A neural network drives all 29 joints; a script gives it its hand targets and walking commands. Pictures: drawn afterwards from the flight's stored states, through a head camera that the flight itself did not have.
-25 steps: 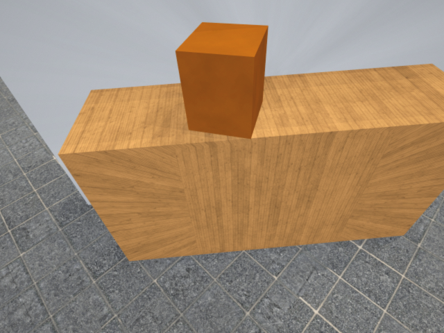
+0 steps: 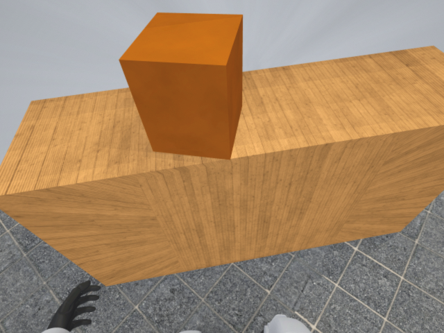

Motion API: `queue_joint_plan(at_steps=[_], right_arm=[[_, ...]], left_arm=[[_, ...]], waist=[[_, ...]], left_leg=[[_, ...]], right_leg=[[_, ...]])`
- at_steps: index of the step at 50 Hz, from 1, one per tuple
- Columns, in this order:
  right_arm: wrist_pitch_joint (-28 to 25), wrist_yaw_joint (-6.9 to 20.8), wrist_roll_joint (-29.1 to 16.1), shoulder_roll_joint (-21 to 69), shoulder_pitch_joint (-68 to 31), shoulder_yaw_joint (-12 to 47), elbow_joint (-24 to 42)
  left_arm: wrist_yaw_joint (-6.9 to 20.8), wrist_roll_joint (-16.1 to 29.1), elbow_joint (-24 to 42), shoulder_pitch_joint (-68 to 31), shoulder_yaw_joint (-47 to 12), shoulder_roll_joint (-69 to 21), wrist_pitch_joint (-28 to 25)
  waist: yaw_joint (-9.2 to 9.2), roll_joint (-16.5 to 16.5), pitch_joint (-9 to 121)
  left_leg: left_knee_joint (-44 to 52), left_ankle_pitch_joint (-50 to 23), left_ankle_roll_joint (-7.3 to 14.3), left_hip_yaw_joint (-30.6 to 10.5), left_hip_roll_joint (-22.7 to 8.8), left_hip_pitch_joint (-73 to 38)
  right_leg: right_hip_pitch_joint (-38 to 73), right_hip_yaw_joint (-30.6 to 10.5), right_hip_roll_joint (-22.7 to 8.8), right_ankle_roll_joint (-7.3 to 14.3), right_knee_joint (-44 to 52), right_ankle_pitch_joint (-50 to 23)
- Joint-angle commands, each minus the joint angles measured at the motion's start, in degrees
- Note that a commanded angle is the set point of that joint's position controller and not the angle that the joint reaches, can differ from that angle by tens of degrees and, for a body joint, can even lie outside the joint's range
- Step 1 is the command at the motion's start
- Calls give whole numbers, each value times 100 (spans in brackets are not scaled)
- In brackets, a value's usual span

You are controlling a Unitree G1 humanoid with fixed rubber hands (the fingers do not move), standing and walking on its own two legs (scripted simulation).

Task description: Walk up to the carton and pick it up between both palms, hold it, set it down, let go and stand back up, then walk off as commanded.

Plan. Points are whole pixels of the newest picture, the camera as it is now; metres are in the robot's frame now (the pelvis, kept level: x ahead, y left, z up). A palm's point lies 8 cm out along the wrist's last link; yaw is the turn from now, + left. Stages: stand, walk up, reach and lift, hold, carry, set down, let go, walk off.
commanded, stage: walk up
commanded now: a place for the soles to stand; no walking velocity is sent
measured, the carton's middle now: (194, 88) +0.63 +0.07 +0.10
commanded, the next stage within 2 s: stand in 1.68 s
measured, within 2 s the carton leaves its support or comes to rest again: neither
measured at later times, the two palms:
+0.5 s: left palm (61, 280) +0.25 +0.36 -0.09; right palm (408, 278) +0.22 -0.32 -0.06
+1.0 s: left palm (71, 259) +0.30 +0.35 -0.09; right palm (363, 230) +0.34 -0.29 -0.10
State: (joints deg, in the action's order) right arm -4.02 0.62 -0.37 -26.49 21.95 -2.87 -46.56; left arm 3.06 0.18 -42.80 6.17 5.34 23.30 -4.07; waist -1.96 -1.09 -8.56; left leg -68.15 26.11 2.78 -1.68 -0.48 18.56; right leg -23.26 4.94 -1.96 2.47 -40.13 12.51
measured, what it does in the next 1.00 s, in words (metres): walks ahead: left foot, then right foot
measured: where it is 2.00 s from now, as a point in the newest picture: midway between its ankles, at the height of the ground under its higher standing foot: (230, 329)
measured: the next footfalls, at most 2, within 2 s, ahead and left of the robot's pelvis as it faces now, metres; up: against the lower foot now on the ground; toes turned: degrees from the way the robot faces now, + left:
left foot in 0.28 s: +0.25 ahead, +0.16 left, +0.00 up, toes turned +8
right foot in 0.58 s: +0.32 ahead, -0.09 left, +0.00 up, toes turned +14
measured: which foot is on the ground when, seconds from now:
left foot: up 0.00-0.26, down 0.28-1.00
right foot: down 0.00-0.28, up 0.30-0.56, down 0.58-1.00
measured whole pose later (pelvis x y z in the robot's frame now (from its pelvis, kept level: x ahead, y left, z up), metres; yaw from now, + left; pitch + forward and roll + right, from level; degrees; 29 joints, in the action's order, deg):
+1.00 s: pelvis +0.21 +0.02 +0.00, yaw +6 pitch -2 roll +1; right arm -2.5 -0.6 0.3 -24.7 8.0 -1.0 -55.7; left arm 0.0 0.3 -54.9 4.5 2.9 24.0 -1.6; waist 0.0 0.0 -5.7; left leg -44.7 23.6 -1.6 0.4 -1.7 18.8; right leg -23.8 4.2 -4.9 -0.6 -44.9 18.6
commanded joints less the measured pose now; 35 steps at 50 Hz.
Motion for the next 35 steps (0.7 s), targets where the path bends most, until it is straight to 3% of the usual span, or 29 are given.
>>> queue_joint_plan(at_steps=[1, 2, 3, 6, 9, 11, 12, 13, 14, 15, 16, 17, 18, 20, 21, 23, 25, 26, 28, 29, 30, 31, 33, 35], right_arm=[[-67, -47, -5, -1081, 317, -319, 408], [-40, 24, 23, -1063, 540, -346, 248], [-15, 99, 68, -989, 533, -359, 224], [33, 233, 105, -917, 166, -407, 365], [-18, 291, 126, -854, -110, -456, 362], [-32, 314, 119, -886, 29, -501, 285], [-51, 306, 150, -963, 244, -528, 179], [-90, 254, 180, -1065, 575, -599, 47], [-145, 167, 212, -1250, 1002, -684, -77], [-186, 73, 279, -1790, 1186, -784, 98], [-203, 52, 137, -1951, 747, -734, 399], [-201, 34, 25, -1850, 377, -668, 449], [-209, 2, 26, -1692, 172, -610, 489], [-247, -29, 83, -1462, 4, -513, 513], [-254, -31, 108, -1438, 6, -485, 501], [-229, -43, 144, -1381, -77, -430, 512], [-175, -58, 110, -1344, -309, -347, 511], [-127, -65, 78, -1350, -371, -330, 489], [-29, -76, -8, -1113, -480, -217, 490], [-17, -96, -28, -860, -462, -130, 550], [34, -116, -45, -605, -230, -40, 555], [136, -196, -20, -871, -342, -145, 421], [173, -229, 5, -911, -412, -183, 169], [106, -216, -15, -1006, -38, -221, -222]], left_arm=[[-147, 88, 271, 650, 417, 1516, -41], [-138, 63, 320, 521, 397, 1449, -73], [-107, 5, 382, 539, 401, 1495, -82], [-38, -74, 446, 697, 464, 1655, -127], [26, -72, 444, 621, 469, 1716, -90], [56, -82, 452, 409, 446, 1755, -51], [53, -105, 454, 347, 418, 1703, -17], [43, -127, 461, 349, 304, 1462, 35], [30, -129, 468, 514, 168, 1145, 79], [8, -64, 656, 571, 46, 747, 74], [-76, -95, 683, 410, 107, 1202, 70], [-120, -88, 510, 463, 148, 1520, 64], [-110, -72, 324, 792, 183, 1599, 45], [-127, -111, 99, 1145, 229, 1547, 38], [-106, -116, 50, 1244, 218, 1449, 64], [-108, -60, 62, 1177, 153, 1209, 75], [-160, -9, -16, 1009, 117, 1053, 71], [-200, -6, -84, 988, 124, 1022, 70], [-261, -23, -235, 1143, 161, 1146, 56], [-300, -66, -194, 1118, 185, 1354, 43], [-321, -66, -50, 1005, 219, 1618, -13], [-321, -36, -76, 908, 261, 1842, -3], [-375, -27, -128, 472, 192, 1755, 33], [-374, -45, -211, 110, 163, 1674, 115]], waist=[[370, 627, 586], [281, 887, 525], [273, 1059, 464], [305, 1179, 341], [264, 1255, 414], [73, 1160, 454], [-102, 872, 517], [-279, 236, 607], [-508, -683, 716], [-626, -2033, 564], [-491, -925, 385], [-268, -171, 225], [-65, -117, 238], [90, -581, 293], [99, -688, 382], [147, -1057, 504], [228, -1106, 643], [262, -1002, 756], [447, -501, 1095], [491, 240, 1287], [423, 740, 1756], [471, 840, 1752], [338, 882, 1182], [93, 1293, 991]], left_leg=[[-211, -353, -21, -387, -449, 1792], [165, -571, -111, -223, -505, 1482], [581, -581, -170, -36, -458, 1233], [1671, -609, -272, 253, -528, 982], [2422, -1135, -195, 506, -449, 252], [2672, -1100, -136, 695, -364, -409], [2909, -1030, -98, 762, -250, -929], [3139, -605, -39, 811, -53, -1508], [3647, 105, 134, 337, -127, -2170], [5063, 2173, 737, -2633, -1591, -2303], [5940, 2410, 1293, -4436, -2488, -1740], [5682, 1844, 1391, -3947, -2504, -1225], [5296, 1157, 1349, -3232, -2288, -1159], [4837, -441, 1207, -2040, -1819, -680], [4705, -1333, 1162, -1495, -1647, -383], [4333, -2889, 1092, -859, -1493, -174], [3881, -4218, 916, -380, -1325, 181], [3552, -4359, 812, -236, -1199, 329], [2783, -3361, 448, 33, -884, 615], [2172, -2601, 205, 158, -655, 1105], [1220, -950, -108, 281, -258, 1227], [846, 1034, -104, 0, -136, 1037], [860, 1003, -85, -125, -326, 1154], [1650, 250, -46, 265, -314, 673]], right_leg=[[1282, -2171, -1852, 1142, 2463, 1789], [887, -1620, -1598, 1079, 2457, 1600], [515, -1365, -1471, 1106, 2487, 1692], [160, -1274, -1559, 1177, 2660, 2130], [-279, -1124, -1521, 1022, 2637, 2548], [-627, -1060, -1464, 907, 2453, 2963], [-905, -946, -1367, 808, 2023, 3171], [-1132, -640, -1077, 702, 1091, 3170], [-1705, -315, -701, 462, -371, 3054], [-2766, 166, 153, 88, -2395, 2300], [-3013, -749, 104, -36, -2926, 1953], [-2644, -999, -305, -57, -2924, 1540], [-2384, -898, -435, -56, -2763, 1381], [-1688, -772, -561, -83, -2130, 1260], [-1208, -587, -472, -108, -1842, 1140], [-663, -335, -348, -106, -1191, 1007], [179, -59, -143, -84, -599, 469], [573, 48, -37, -34, -306, 50], [1430, -52, 83, 112, 327, -637], [1908, -802, -420, 303, 538, -1243], [1864, -2586, -1837, 939, 1219, -942], [1487, -3138, -2323, 1471, 1443, -510], [920, -2609, -2053, 1362, 1282, -218], [423, -1805, -1575, 968, 1045, -411]])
